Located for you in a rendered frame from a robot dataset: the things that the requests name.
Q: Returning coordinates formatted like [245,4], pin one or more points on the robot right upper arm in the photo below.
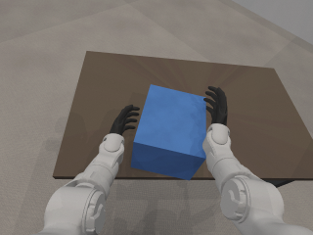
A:
[256,208]

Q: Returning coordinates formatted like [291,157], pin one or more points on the right robot forearm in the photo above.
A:
[220,159]

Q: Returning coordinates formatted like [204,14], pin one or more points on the right robot hand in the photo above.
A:
[219,113]

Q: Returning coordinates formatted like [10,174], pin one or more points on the left robot forearm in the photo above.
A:
[101,172]

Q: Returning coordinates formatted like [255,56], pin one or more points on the carton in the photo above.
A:
[170,133]

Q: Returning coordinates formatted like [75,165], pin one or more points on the left robot hand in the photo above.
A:
[118,126]

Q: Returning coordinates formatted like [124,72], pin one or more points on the table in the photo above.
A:
[267,133]

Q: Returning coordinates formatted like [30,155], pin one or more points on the robot left upper arm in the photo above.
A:
[75,211]

